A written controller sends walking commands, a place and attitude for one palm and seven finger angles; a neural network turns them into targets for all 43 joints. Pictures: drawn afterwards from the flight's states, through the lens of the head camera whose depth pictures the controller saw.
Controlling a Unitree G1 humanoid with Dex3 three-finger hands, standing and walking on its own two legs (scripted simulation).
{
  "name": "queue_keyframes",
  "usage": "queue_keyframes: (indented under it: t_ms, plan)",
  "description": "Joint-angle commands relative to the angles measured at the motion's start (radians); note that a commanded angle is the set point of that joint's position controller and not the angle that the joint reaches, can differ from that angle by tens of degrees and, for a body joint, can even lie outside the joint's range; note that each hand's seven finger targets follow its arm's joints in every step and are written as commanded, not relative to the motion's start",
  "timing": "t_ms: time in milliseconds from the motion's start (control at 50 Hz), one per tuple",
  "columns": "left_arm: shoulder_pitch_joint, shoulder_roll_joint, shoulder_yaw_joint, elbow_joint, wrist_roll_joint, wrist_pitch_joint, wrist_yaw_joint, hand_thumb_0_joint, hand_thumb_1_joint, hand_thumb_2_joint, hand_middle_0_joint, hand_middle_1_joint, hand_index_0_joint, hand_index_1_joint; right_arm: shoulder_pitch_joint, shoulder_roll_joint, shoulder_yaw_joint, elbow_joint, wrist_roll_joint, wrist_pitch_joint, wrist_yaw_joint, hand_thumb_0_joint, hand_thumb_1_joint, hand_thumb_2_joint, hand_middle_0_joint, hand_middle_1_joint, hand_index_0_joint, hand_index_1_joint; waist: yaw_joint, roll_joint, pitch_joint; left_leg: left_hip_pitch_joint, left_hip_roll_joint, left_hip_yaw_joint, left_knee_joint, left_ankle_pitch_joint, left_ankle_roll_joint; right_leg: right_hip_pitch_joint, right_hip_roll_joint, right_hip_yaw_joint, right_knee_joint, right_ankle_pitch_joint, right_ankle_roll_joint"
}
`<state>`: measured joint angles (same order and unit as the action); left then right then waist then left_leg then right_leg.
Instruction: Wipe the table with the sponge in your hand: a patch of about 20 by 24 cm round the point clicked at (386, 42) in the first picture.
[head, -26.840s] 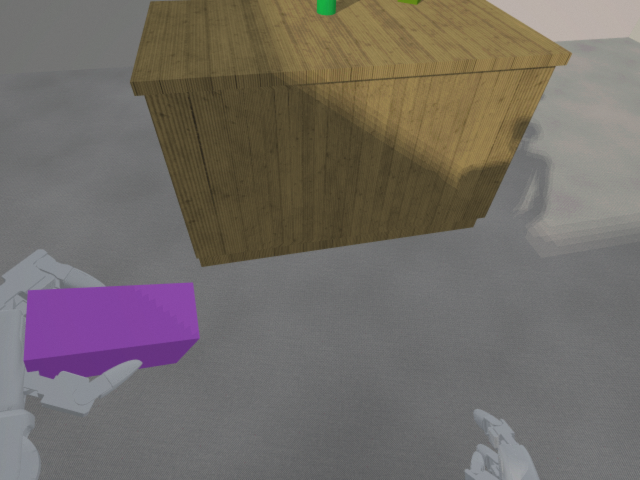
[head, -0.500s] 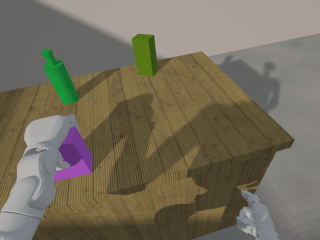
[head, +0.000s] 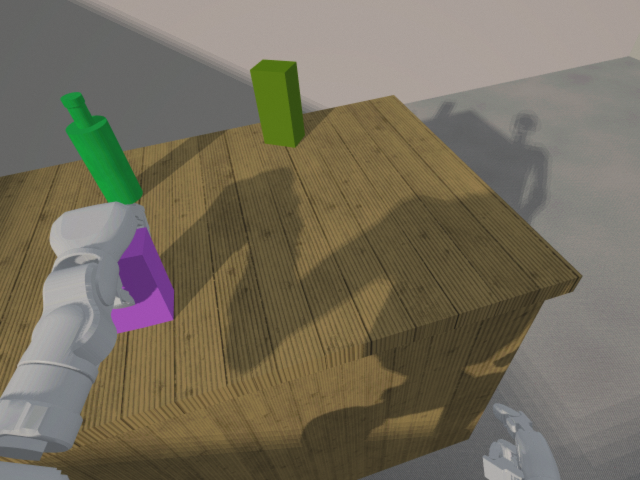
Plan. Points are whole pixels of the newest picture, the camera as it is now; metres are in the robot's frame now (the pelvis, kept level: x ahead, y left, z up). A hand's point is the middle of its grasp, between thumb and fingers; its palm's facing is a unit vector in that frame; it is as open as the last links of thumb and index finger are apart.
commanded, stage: wipe forward along the first lane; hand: left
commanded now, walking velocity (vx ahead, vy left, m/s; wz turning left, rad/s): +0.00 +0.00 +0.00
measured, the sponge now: (128, 294) +0.31 +0.32 +0.07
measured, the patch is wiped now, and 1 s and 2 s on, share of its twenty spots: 0.30 0.55 0.65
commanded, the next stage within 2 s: slide across to the middle lane in 0.68 s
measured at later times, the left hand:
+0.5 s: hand (120, 238) +0.36 +0.33 +0.13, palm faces -0.06 +0.02 -1.00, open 9.9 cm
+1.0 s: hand (124, 219) +0.40 +0.34 +0.13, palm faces -0.04 +0.02 -1.00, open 9.9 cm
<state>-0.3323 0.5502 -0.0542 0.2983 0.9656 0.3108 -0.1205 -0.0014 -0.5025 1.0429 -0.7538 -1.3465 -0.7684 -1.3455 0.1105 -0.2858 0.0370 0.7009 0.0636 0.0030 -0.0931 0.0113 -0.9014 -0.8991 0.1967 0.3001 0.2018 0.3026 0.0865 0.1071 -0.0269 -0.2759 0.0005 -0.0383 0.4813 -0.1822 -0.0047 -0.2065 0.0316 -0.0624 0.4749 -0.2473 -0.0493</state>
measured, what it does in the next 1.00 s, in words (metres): stands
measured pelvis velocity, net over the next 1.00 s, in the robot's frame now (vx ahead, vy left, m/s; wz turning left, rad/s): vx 0.02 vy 0.03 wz -0.01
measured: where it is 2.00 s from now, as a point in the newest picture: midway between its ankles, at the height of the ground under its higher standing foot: outside the picture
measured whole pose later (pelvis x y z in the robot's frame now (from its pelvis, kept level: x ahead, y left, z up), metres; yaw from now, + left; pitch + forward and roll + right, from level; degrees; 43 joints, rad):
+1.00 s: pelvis +0.02 +0.03 +0.00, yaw +0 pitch +3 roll -1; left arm -0.55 0.60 -0.04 0.56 0.97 0.18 -0.07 0.00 -0.50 1.05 -0.75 -1.36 -0.76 -1.36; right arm 0.22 -0.29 0.00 0.71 0.08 0.06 -0.08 0.01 -0.90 -0.90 0.20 0.30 0.20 0.30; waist 0.05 0.09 -0.05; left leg -0.35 -0.02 -0.02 0.49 -0.20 0.03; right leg -0.26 0.01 -0.04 0.44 -0.24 -0.02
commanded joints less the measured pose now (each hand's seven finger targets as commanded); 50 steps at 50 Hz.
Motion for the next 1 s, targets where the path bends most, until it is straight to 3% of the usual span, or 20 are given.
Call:
queue_keyframes:
  t_ms: [0,40,100,140,160,220,240,260,340,400,440,500,540,580,640,660,740,800,840,980]
  plan:
    - [-0.288,0.204,0.058,-0.029,0.015,-0.017,0.011,0.0,0.1,1.3,-1.2,-1.6,-1.2,-1.6,-0.139,-0.109,-0.037,-0.156,0.005,-0.039,-0.012,0.0,-0.9,-0.9,0.2,0.3,0.2,0.3,-0.024,-0.11,-0.136,0.079,-0.043,0.001,-0.043,0.02,0.047,-0.053,-0.013,0.062,-0.119,0.062,-0.005]
    - [-0.31,0.252,0.094,-0.018,0.02,-0.029,0.013,0.0,0.1,1.3,-1.2,-1.6,-1.2,-1.6,-0.135,-0.114,-0.04,-0.157,0.005,-0.038,-0.014,0.0,-0.9,-0.9,0.2,0.3,0.2,0.3,-0.02,-0.11,-0.141,0.078,-0.044,-0.004,-0.039,0.02,0.05,-0.057,-0.012,0.079,-0.119,0.061,-0.01]
    - [-0.32,0.233,0.075,0.03,0.026,-0.037,0.011,0.0,0.1,1.3,-1.2,-1.6,-1.2,-1.6,-0.108,-0.117,-0.044,-0.153,0.006,-0.03,-0.015,0.0,-0.9,-0.9,0.2,0.3,0.2,0.3,-0.029,-0.13,-0.151,0.07,-0.046,0.007,-0.028,0.037,0.052,-0.051,-0.014,0.07,-0.115,0.092,-0.004]
    - [-0.347,0.282,0.113,0.03,0.029,-0.051,0.016,0.0,0.1,1.3,-1.2,-1.6,-1.2,-1.6,-0.103,-0.121,-0.047,-0.152,0.007,-0.029,-0.014,0.0,-0.9,-0.9,0.2,0.3,0.2,0.3,-0.028,-0.104,-0.167,0.068,-0.045,-0.001,-0.028,0.045,0.052,-0.049,-0.013,0.08,-0.109,0.1,-0.011]
    - [-0.332,0.24,0.08,0.042,0.027,-0.051,0.016,0.0,0.1,1.3,-1.2,-1.6,-1.2,-1.6,-0.094,-0.117,-0.049,-0.159,0.005,-0.027,-0.014,0.0,-0.9,-0.9,0.2,0.3,0.2,0.3,-0.028,-0.113,-0.18,0.067,-0.048,0.009,-0.021,0.048,0.055,-0.037,-0.016,0.072,-0.107,0.107,-0.007]
    - [-0.344,0.263,0.096,0.061,0.027,-0.064,0.017,0.0,0.1,1.3,-1.2,-1.6,-1.2,-1.6,-0.08,-0.123,-0.052,-0.154,0.006,-0.018,-0.011,0.0,-0.9,-0.9,0.2,0.3,0.2,0.3,-0.032,-0.136,-0.185,0.056,-0.046,0.009,-0.011,0.058,0.056,-0.038,-0.02,0.08,-0.102,0.144,-0.003]
    - [-0.365,0.312,0.134,0.057,0.026,-0.072,0.018,0.0,0.1,1.3,-1.2,-1.6,-1.2,-1.6,-0.082,-0.127,-0.052,-0.152,0.008,-0.018,-0.012,0.0,-0.9,-0.9,0.2,0.3,0.2,0.3,-0.034,-0.099,-0.187,0.055,-0.045,0.003,-0.02,0.056,0.055,-0.041,-0.016,0.084,-0.102,0.13,-0.009]
    - [-0.371,0.27,0.097,0.08,0.033,-0.073,0.021,0.0,0.1,1.3,-1.2,-1.6,-1.2,-1.6,-0.071,-0.124,-0.054,-0.151,0.007,-0.016,-0.012,0.0,-0.9,-0.9,0.2,0.3,0.2,0.3,-0.038,-0.112,-0.19,0.054,-0.048,0.01,-0.012,0.066,0.057,-0.04,-0.015,0.073,-0.096,0.145,-0.007]
    - [-0.379,0.31,0.135,0.079,0.029,-0.087,0.026,0.0,0.1,1.3,-1.2,-1.6,-1.2,-1.6,-0.067,-0.129,-0.057,-0.154,0.009,-0.009,-0.008,0.0,-0.9,-0.9,0.2,0.3,0.2,0.3,-0.036,-0.109,-0.202,0.051,-0.045,0.005,-0.013,0.073,0.057,-0.042,-0.016,0.083,-0.096,0.159,-0.009]
    - [-0.368,0.27,0.104,0.094,0.03,-0.088,0.034,0.0,0.1,1.3,-1.2,-1.6,-1.2,-1.6,-0.055,-0.129,-0.061,-0.153,0.009,-0.003,-0.006,0.0,-0.9,-0.9,0.2,0.3,0.2,0.3,-0.04,-0.131,-0.203,0.053,-0.044,0.013,-0.006,0.075,0.06,-0.047,-0.018,0.073,-0.094,0.166,-0.004]
    - [-0.408,0.329,0.146,0.114,0.028,-0.092,0.037,0.0,0.1,1.3,-1.2,-1.6,-1.2,-1.6,-0.054,-0.136,-0.06,-0.146,0.01,0.001,-0.009,0.0,-0.9,-0.9,0.2,0.3,0.2,0.3,-0.041,-0.126,-0.197,0.045,-0.043,0.006,-0.014,0.072,0.059,-0.049,-0.016,0.083,-0.099,0.162,-0.008]
    - [-0.448,0.31,0.116,0.168,0.036,-0.09,0.039,0.0,0.1,1.3,-1.2,-1.6,-1.2,-1.6,-0.038,-0.136,-0.061,-0.135,0.013,0.005,-0.01,0.0,-0.9,-0.9,0.2,0.3,0.2,0.3,-0.055,-0.131,-0.177,0.036,-0.042,0.015,-0.015,0.05,0.06,-0.067,-0.017,0.074,-0.106,0.134,-0.001]
    - [-0.475,0.369,0.159,0.176,0.043,-0.097,0.039,0.0,0.1,1.3,-1.2,-1.6,-1.2,-1.6,-0.038,-0.141,-0.06,-0.136,0.012,0.005,-0.013,0.0,-0.9,-0.9,0.2,0.3,0.2,0.3,-0.047,-0.107,-0.195,0.038,-0.042,0.008,-0.022,0.053,0.059,-0.061,-0.016,0.081,-0.106,0.129,-0.009]
    - [-0.482,0.364,0.143,0.218,0.054,-0.097,0.036,0.0,0.1,1.3,-1.2,-1.6,-1.2,-1.6,-0.018,-0.142,-0.062,-0.13,0.013,0.011,-0.012,0.0,-0.9,-0.9,0.2,0.3,0.2,0.3,-0.054,-0.133,-0.21,0.034,-0.043,0.014,-0.016,0.062,0.062,-0.047,-0.016,0.074,-0.102,0.143,-0.004]
    - [-0.547,0.397,0.149,0.234,0.073,-0.111,0.027,0.0,0.1,1.3,-1.2,-1.6,-1.2,-1.6,-0.011,-0.143,-0.059,-0.131,0.013,0.014,-0.013,0.0,-0.9,-0.9,0.2,0.3,0.2,0.3,-0.06,-0.073,-0.22,0.039,-0.044,0.006,-0.026,0.072,0.06,-0.062,-0.014,0.07,-0.103,0.137,-0.012]
    - [-0.546,0.351,0.109,0.26,0.084,-0.113,0.025,0.0,0.1,1.3,-1.2,-1.6,-1.2,-1.6,0.003,-0.14,-0.062,-0.13,0.012,0.014,-0.011,0.0,-0.9,-0.9,0.2,0.3,0.2,0.3,-0.066,-0.078,-0.215,0.047,-0.043,0.009,-0.021,0.076,0.062,-0.072,-0.011,0.059,-0.1,0.13,-0.012]
    - [-0.559,0.362,0.123,0.242,0.078,-0.137,0.021,0.0,0.1,1.3,-1.2,-1.6,-1.2,-1.6,0.011,-0.14,-0.065,-0.139,0.012,0.018,-0.006,0.0,-0.9,-0.9,0.2,0.3,0.2,0.3,-0.064,-0.04,-0.252,0.072,-0.037,-0.002,-0.022,0.11,0.062,-0.071,-0.01,0.061,-0.1,0.162,-0.022]
    - [-0.549,0.293,0.083,0.207,0.051,-0.152,0.028,0.0,0.1,1.3,-1.2,-1.6,-1.2,-1.6,0.009,-0.135,-0.071,-0.149,0.016,0.02,-0.001,0.0,-0.9,-0.9,0.2,0.3,0.2,0.3,-0.067,-0.078,-0.259,0.091,-0.029,-0.004,-0.018,0.105,0.064,-0.077,-0.01,0.055,-0.102,0.154,-0.015]
    - [-0.573,0.298,0.1,0.135,0.029,-0.166,0.041,0.0,0.1,1.3,-1.2,-1.6,-1.2,-1.6,-0.007,-0.13,-0.07,-0.162,0.016,0.012,0.0,0.0,-0.9,-0.9,0.2,0.3,0.2,0.3,-0.056,-0.063,-0.289,0.111,-0.026,-0.016,-0.026,0.13,0.063,-0.064,-0.011,0.056,-0.1,0.171,-0.021]
    - [-0.618,0.196,0.031,0.032,-0.01,-0.113,0.097,0.0,0.1,1.3,-1.2,-1.6,-1.2,-1.6,-0.043,-0.118,-0.069,-0.148,0.024,-0.006,0.013,0.0,-0.9,-0.9,0.2,0.3,0.2,0.3,-0.053,-0.035,-0.294,0.168,-0.017,-0.038,-0.057,0.128,0.049,-0.076,-0.007,0.038,-0.097,0.143,-0.021]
